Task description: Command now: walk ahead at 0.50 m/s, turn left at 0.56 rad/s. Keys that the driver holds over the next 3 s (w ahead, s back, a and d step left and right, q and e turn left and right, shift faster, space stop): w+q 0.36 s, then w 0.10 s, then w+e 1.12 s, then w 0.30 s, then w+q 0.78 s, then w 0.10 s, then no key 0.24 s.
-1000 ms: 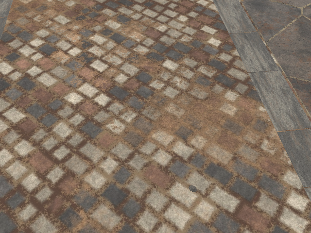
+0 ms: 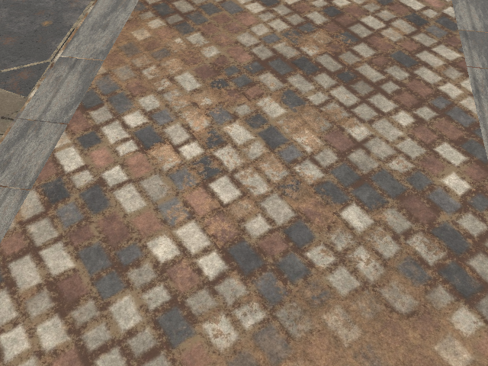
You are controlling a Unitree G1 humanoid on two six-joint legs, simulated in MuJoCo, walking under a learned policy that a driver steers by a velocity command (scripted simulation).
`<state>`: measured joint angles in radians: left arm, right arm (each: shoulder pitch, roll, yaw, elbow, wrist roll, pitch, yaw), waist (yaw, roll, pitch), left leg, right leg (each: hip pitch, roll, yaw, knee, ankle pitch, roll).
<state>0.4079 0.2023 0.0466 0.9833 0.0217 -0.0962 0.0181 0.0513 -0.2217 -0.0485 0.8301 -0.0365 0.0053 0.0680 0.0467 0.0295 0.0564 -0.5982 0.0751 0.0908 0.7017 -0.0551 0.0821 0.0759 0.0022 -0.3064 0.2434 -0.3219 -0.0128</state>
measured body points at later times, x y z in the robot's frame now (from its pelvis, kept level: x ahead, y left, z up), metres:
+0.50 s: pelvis +0.27 +0.05 +0.01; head +0.29 +0.08 +0.45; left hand +0.38 +0.33 -0.11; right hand +0.32 -0.22 -0.12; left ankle +0.17 +0.08 -0.74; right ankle +0.47 -0.07 -0.68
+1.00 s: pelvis +0.56 +0.07 +0.01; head +0.59 +0.06 +0.46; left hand +0.51 +0.34 -0.12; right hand +0.76 -0.15 -0.10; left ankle +0.68 +0.27 -0.68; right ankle +0.52 +0.01 -0.74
